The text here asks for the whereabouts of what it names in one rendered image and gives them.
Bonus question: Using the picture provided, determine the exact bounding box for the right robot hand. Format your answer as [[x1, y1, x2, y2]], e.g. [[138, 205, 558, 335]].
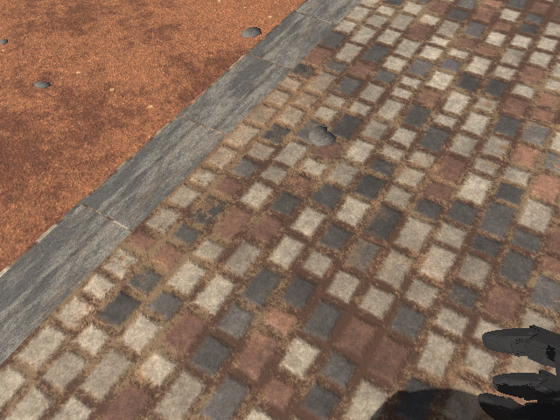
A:
[[478, 325, 560, 420]]

